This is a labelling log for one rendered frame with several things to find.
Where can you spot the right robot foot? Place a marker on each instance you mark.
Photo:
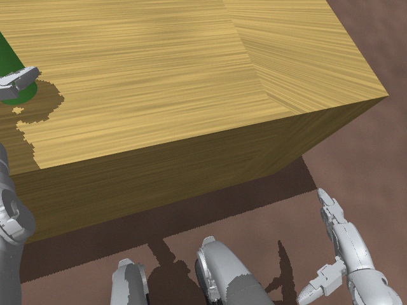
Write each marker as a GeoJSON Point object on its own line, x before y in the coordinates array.
{"type": "Point", "coordinates": [203, 286]}

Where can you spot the right robot hand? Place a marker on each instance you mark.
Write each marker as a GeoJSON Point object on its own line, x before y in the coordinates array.
{"type": "Point", "coordinates": [350, 250]}

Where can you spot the right robot arm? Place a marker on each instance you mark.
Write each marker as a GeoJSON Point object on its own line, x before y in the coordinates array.
{"type": "Point", "coordinates": [370, 287]}

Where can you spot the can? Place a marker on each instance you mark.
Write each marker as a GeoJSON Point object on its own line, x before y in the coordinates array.
{"type": "Point", "coordinates": [9, 62]}

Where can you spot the left robot hand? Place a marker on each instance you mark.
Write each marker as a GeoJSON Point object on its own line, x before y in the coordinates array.
{"type": "Point", "coordinates": [22, 78]}

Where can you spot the left robot arm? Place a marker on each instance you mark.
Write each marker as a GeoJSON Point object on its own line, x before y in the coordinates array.
{"type": "Point", "coordinates": [16, 225]}

